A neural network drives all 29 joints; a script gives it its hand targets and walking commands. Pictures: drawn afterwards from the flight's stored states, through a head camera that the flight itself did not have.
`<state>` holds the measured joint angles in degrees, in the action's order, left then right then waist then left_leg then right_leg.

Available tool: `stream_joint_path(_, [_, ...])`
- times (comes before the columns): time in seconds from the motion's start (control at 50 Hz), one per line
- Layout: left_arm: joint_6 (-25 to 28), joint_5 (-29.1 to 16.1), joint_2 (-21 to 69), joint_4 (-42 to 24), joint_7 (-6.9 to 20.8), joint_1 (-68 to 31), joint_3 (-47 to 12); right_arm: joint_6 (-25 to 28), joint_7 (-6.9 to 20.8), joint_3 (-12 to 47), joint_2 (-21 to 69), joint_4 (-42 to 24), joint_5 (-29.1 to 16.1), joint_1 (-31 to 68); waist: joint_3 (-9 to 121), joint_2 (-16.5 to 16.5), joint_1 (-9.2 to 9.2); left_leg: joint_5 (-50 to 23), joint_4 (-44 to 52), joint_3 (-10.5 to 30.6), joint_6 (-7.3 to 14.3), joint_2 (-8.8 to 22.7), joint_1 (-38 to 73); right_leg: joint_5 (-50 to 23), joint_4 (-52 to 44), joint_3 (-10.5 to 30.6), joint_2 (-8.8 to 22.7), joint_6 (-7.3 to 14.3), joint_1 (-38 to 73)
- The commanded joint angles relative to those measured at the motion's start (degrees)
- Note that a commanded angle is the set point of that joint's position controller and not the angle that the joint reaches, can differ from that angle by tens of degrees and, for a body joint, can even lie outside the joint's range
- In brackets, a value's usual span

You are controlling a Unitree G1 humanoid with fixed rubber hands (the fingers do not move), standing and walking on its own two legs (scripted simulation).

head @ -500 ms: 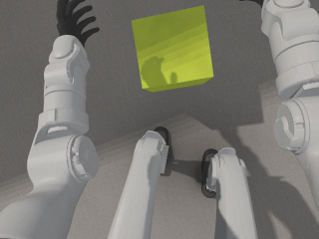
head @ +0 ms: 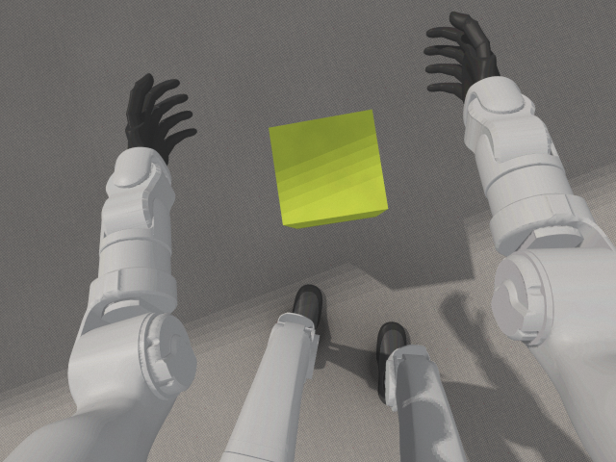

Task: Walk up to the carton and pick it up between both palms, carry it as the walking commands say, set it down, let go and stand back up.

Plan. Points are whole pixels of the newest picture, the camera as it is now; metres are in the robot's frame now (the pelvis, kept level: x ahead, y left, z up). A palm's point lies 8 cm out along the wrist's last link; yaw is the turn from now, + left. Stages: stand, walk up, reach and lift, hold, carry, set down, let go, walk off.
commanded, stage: let go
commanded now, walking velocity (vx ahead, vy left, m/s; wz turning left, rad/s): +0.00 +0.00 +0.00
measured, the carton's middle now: (329, 177) +0.49 +0.11 -0.54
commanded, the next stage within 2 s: stand in 1.38 s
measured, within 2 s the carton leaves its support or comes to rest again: neither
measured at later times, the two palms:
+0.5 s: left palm (97, 250) +0.30 +0.29 -0.03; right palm (539, 233) +0.39 -0.12 -0.04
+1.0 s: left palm (129, 359) +0.23 +0.21 +0.03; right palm out of the picture +0.26 -0.26 +0.04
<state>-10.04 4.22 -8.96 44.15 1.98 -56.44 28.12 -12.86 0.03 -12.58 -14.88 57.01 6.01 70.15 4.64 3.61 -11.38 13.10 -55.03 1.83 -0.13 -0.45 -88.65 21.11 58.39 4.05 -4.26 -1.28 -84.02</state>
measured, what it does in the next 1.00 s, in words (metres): rises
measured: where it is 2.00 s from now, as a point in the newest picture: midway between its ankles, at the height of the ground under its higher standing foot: (345, 357)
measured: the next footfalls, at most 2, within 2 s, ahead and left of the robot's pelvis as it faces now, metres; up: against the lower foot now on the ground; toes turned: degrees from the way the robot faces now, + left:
none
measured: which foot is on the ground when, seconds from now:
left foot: down 0.00-1.00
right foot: down 0.00-1.00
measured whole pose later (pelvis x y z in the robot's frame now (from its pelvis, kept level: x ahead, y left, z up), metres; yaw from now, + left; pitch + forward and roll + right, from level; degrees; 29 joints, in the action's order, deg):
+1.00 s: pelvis +0.09 -0.03 +0.11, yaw +3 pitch +2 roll +1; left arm -4.2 0.4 -12.7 23.9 4.7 14.3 2.4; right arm -3.2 2.3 -2.1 -12.0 27.6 0.1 -12.5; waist -2.5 2.7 -0.6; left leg 11.9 -22.6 3.5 -2.0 -0.4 -13.1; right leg 18.7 24.1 3.1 -2.5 2.6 -7.6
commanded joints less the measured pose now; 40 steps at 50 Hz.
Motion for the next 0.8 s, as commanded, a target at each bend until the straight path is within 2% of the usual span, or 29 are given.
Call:
stream_joint_path(0.0, [2.51, 1.68, -4.77, -7.3, 1.64, -10.47, 1.72, 2.05, -0.34, -0.44, 0.81, -6.42, 3.72, 12.68, 48.81, 8.24, -1.33, -23.08, 0.95, -5.7, -3.46, -1.58, 29.57, -18.26, -5.49, -2.43, -1.03, -0.07, 26.11])
stream_joint_path(0.02, [2.06, 3.7, -7.43, -4.24, 1.07, -6.1, 3.16, 1.95, -1.76, -3.63, -3.16, -6.84, 4.59, 11.03, 52.84, 5.32, -2.67, -25.42, 1.92, -6.12, -4.21, -2.22, 35.34, -21.21, -5.54, -2.89, -0.86, -0.01, 28.53])
stream_joint_path(0.04, [1.8, 3.02, -4.53, -5.8, 1.45, -7.31, -0.41, 1.85, -1.32, -2.62, 0.34, -6.8, 3.14, 7.95, 49.43, 1.15, -1.02, -28.21, 2.92, -5.32, -3.76, -1.84, 39.95, -19.37, -6.78, -4.11, -1.62, -0.39, 23.49])
stream_joint_path(0.08, [2.61, 5.25, -8.15, -9.15, 1.43, -3.38, 0.76, 2.53, -3.03, -3.88, -0.59, -14.33, 4.59, 7.01, 57.37, 0.89, -2.07, -31.76, 1.74, -4.75, -3.69, -2.1, 51.59, -18.6, -7.49, -4.11, -2.67, -0.72, 20.49])
stream_joint_path(0.1, [3.06, 6.31, -6.99, -11.55, 1.56, 1.6, 0.67, 2.39, -3.64, -4.02, 1.11, -9.42, 5.56, -4.49, 56.96, -2.12, -0.23, -32.12, 3.72, -5.2, -3.93, -2.39, 55.24, -18.34, -9.74, -3.59, -2.81, -0.47, 24.46])
stream_joint_path(0.12, [3.36, 6.75, -7.56, -13.34, 1.9, 7.51, -0.88, 3.39, -4.26, -3.31, 0.01, -16.44, 5.86, -5.86, 61.84, -0.36, -0.74, -34.91, 2.91, -5.29, -4.05, -3.27, 56.88, -23.48, -8.76, -3.37, -3.15, -0.73, 29.48])
stream_joint_path(0.14, [3.28, 5.58, -7.02, -11.4, 2.6, 11.04, -2.61, 3.55, -4.79, -2.84, 1.99, -19.52, 5.45, -6.71, 59.43, 3.27, 1.44, -33.26, 5.05, -4.66, -2.98, -2.56, 53.95, -24.94, -10.42, -4.0, -3.03, -1.19, 33.87])
stream_joint_path(0.16, [3.64, 5.15, -8.6, -14.6, 3.41, 9.4, -3.26, 3.43, -6.27, -4.1, 1.47, -19.67, 6.05, -8.24, 58.16, -0.31, 1.75, -34.65, 5.85, -4.85, -2.84, -2.93, 52.42, -27.15, -11.89, -2.21, -2.26, -0.66, 35.41])
stream_joint_path(0.18, [4.11, 4.2, -8.1, -14.55, 4.05, 12.25, -4.75, 4.14, -6.29, -3.05, 3.1, -22.43, 6.06, -10.09, 55.49, -0.96, 2.74, -33.57, 6.89, -4.16, -2.18, -2.91, 57.12, -23.37, -13.22, -3.35, -2.13, -1.33, 32.38])
stream_joint_path(0.2, [4.37, 4.91, -11.0, -19.34, 4.68, 13.85, -4.29, 4.08, -7.03, -1.03, 5.21, -26.57, 3.76, -13.96, 58.26, 0.11, 1.37, -41.01, 6.67, -3.54, -1.1, -3.45, 59.12, -30.42, -13.45, -2.25, -2.34, -0.64, 33.56])
stream_joint_path(0.3, [5.0, 0.03, -8.4, -21.56, 6.9, 27.81, -12.99, 5.54, -6.95, 2.51, 5.43, -34.2, 1.54, -26.06, 50.0, -6.08, 3.32, -35.58, 11.74, -0.64, -1.43, -1.85, 70.39, -19.88, -18.74, -3.56, -1.74, -0.66, 34.19])
stream_joint_path(0.32, [5.44, -1.11, -9.41, -21.23, 6.85, 26.67, -13.23, 5.86, -6.59, 3.73, 8.66, -32.5, -0.49, -23.74, 45.65, -1.93, 2.62, -31.99, 12.15, 0.13, -0.48, -1.4, 70.84, -14.53, -18.83, -4.52, -2.19, -1.19, 33.41])
stream_joint_path(0.34, [5.7, -1.4, -8.81, -22.18, 6.96, 26.74, -15.03, 5.97, -5.72, 4.24, 9.37, -28.47, -1.08, -29.33, 39.72, -5.26, 4.22, -28.61, 13.36, 0.65, -1.12, -0.98, 69.64, -11.43, -19.62, -4.43, -1.79, -0.61, 29.88])
stream_joint_path(0.36, [5.75, -0.1, -8.69, -17.64, 6.8, 31.7, -14.08, 6.64, -5.76, 2.57, 7.54, -29.0, 1.25, -32.59, 38.43, -4.85, 3.79, -28.14, 14.32, 0.6, -1.78, -0.59, 71.64, -11.06, -21.04, -4.89, -1.52, -0.62, 31.47])
stream_joint_path(0.38, [6.11, 0.16, -8.71, -20.42, 6.53, 34.66, -14.33, 6.85, -4.96, 2.05, 5.81, -27.98, 1.08, -36.44, 38.8, -10.31, 1.53, -28.31, 14.76, 1.01, -3.58, -0.46, 77.59, -8.63, -20.07, -4.85, -0.84, -0.2, 28.96])
stream_joint_path(0.44, [7.42, -1.1, -7.1, -19.72, 5.81, 41.11, -16.25, 9.14, -4.52, 1.87, 4.27, -31.8, 1.3, -40.71, 32.78, -4.74, 3.88, -21.72, 17.39, 1.91, -3.46, 0.35, 74.84, -6.35, -21.72, -5.67, -0.92, -0.28, 35.35])
stream_joint_path(0.48, [7.65, -3.9, -4.55, -18.08, 6.29, 47.07, -20.27, 9.66, -3.99, 4.4, 4.39, -28.58, 0.23, -46.04, 24.16, -4.79, 5.82, -12.64, 20.38, 0.34, -3.41, 0.26, 70.55, -3.26, -24.91, -5.17, 0.06, 0.64, 40.91])
stream_joint_path(0.5, [8.41, -2.9, -7.57, -23.07, 6.0, 47.26, -19.12, 10.02, -3.84, 3.46, 5.8, -28.4, 0.63, -50.35, 27.25, -2.69, 6.17, -14.83, 20.9, 0.83, -2.94, -0.35, 74.04, -6.35, -26.23, -5.06, 0.25, 0.26, 44.9])
stream_joint_path(0.52, [8.27, -2.38, -8.29, -19.65, 5.27, 53.76, -18.79, 10.15, -4.04, 0.55, 1.04, -28.05, 2.41, -54.86, 23.9, -2.92, 7.47, -16.11, 21.67, 0.44, -3.98, 0.4, 76.54, -6.59, -26.61, -5.07, 0.04, 0.13, 44.57])
stream_joint_path(0.54, [8.48, -3.16, -7.61, -21.71, 5.2, 51.37, -20.69, 10.42, -3.39, 4.33, 5.56, -27.06, -1.18, -53.79, 18.76, -6.4, 5.62, -10.86, 23.22, 0.07, -2.98, 0.34, 76.34, -2.74, -27.82, -5.1, 0.33, 0.48, 45.8])
stream_joint_path(0.56, [9.43, -4.83, -6.95, -26.01, 4.93, 51.45, -21.63, 11.6, -3.27, 2.94, 3.52, -31.29, -1.26, -54.37, 21.46, -3.19, 7.45, -17.32, 22.98, 1.97, -2.72, 0.42, 79.41, -6.12, -27.04, -4.99, -0.89, 0.71, 45.56])
stream_joint_path(0.62, [9.16, -5.17, -5.97, -23.86, 3.55, 61.81, -22.33, 12.89, -2.12, 3.78, -0.45, -33.2, -2.61, -60.03, 20.08, -7.27, 4.97, -21.67, 24.85, 0.88, -4.55, 0.77, 81.9, -10.01, -29.08, -4.17, 0.3, 1.46, 52.89])
stream_joint_path(0.64, [9.56, -5.71, -7.58, -28.06, 3.08, 60.38, -23.99, 13.16, -1.37, 4.56, 0.59, -31.94, -4.39, -63.08, 17.36, -8.61, 7.29, -24.57, 24.68, 0.77, -4.02, 0.36, 84.85, -9.89, -30.84, -4.18, -0.04, 1.29, 52.46])
stream_joint_path(0.66, [9.64, -6.88, -6.14, -27.88, 2.91, 60.36, -25.89, 12.76, -0.94, 6.25, 1.42, -29.16, -5.17, -65.49, 16.47, -8.93, 6.92, -24.03, 25.27, 0.24, -3.83, 0.16, 84.38, -10.83, -31.51, -4.52, 0.47, 1.59, 54.85])
stream_joint_path(0.68, [9.23, -6.05, -7.12, -27.16, 2.67, 64.72, -24.57, 12.96, -0.44, 6.63, 0.78, -30.85, -4.19, -67.76, 13.25, -3.02, 7.17, -19.55, 26.29, 0.1, -3.66, -0.24, 83.11, -11.02, -32.31, -5.09, 0.24, 1.03, 56.3])
stream_joint_path(0.7, [9.1, -5.37, -8.16, -26.08, 2.81, 65.11, -23.96, 13.0, -0.07, 6.9, 0.54, -29.34, -4.87, -69.8, 11.12, -8.14, 6.99, -15.88, 27.32, -0.98, -3.91, -0.44, 83.05, -10.54, -34.26, -3.83, 1.59, 1.09, 60.58])
stream_joint_path(0.72, [9.47, -5.68, -9.11, -29.02, 2.73, 64.36, -23.77, 13.19, -0.14, 5.32, -0.86, -31.1, -3.06, -71.35, 9.89, -1.4, 9.65, -16.89, 28.61, -0.89, -3.09, -1.1, 85.88, -12.48, -36.02, -4.03, 0.98, 0.24, 60.95])
stream_joint_path(0.74, [9.67, -5.99, -7.75, -28.17, 2.7, 65.63, -25.52, 12.87, 0.2, 7.89, 1.11, -30.11, -5.12, -74.54, 8.11, -4.66, 9.65, -18.26, 28.93, -0.11, -2.78, -0.93, 85.31, -14.47, -36.0, -3.59, 1.19, 0.79, 63.82])
stream_joint_path(0.78, [9.87, -4.25, -10.52, -28.69, 2.34, 67.3, -22.49, 13.7, 1.08, 7.05, -1.6, -36.38, -4.81, -73.06, 8.51, -0.93, 8.85, -19.07, 29.55, -0.8, -2.29, -1.92, 85.56, -17.75, -37.51, -3.03, 1.65, -0.15, 65.32])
